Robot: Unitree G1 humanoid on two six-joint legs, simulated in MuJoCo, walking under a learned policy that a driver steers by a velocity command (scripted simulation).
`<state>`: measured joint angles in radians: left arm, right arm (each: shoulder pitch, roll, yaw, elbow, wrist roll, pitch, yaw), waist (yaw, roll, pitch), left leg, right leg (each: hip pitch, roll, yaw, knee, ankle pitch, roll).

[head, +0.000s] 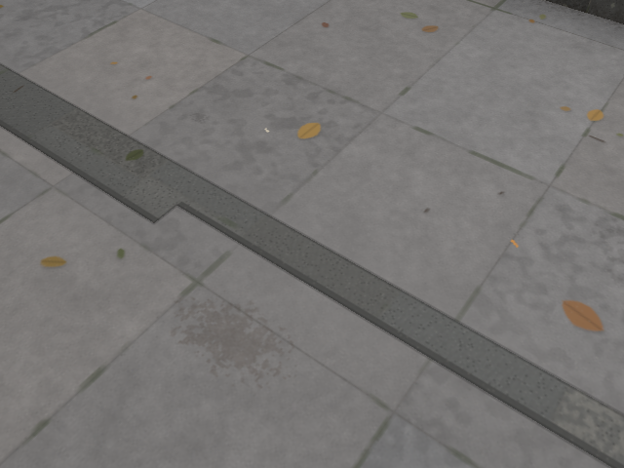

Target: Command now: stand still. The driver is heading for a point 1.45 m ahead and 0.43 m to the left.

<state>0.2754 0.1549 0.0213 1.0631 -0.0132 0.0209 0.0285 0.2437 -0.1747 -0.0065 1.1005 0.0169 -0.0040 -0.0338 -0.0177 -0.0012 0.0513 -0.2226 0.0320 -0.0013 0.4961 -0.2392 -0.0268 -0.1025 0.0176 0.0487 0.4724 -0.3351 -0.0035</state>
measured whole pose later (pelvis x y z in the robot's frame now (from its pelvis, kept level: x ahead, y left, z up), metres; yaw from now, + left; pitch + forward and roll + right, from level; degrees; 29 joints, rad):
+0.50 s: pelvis +0.12 +0.05 +0.01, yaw +1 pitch +0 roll -1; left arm 0.23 0.24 0.07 0.93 -0.03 -0.10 -0.01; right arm 0.45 -0.19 -0.01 1.09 0.00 -0.12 0.02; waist -0.05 -0.02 0.00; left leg -0.02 -0.03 0.03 0.26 -0.24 0.06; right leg -0.53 -0.06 0.00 1.08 -0.19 -0.08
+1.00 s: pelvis +0.40 +0.00 +0.00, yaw +1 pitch +0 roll -2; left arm 0.25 0.23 0.05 0.95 0.00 -0.11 -0.04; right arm 0.24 -0.26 -0.04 0.94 0.02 -0.10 -0.01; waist 0.02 0.04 0.04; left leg -0.53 0.10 -0.05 1.19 -0.29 0.06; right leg -0.23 0.09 -0.08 0.34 -0.12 -0.09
